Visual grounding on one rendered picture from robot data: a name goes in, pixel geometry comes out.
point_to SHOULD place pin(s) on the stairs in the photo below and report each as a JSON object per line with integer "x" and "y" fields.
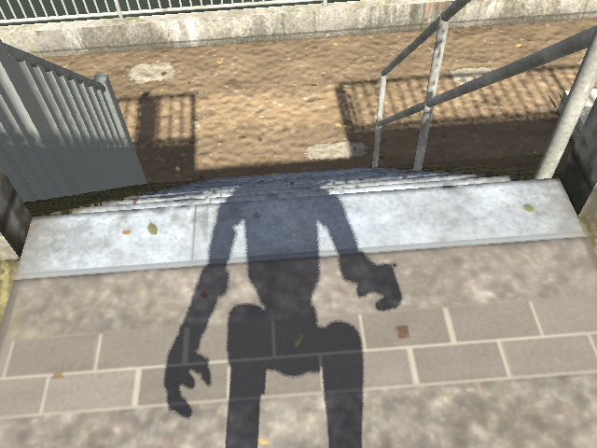
{"x": 264, "y": 187}

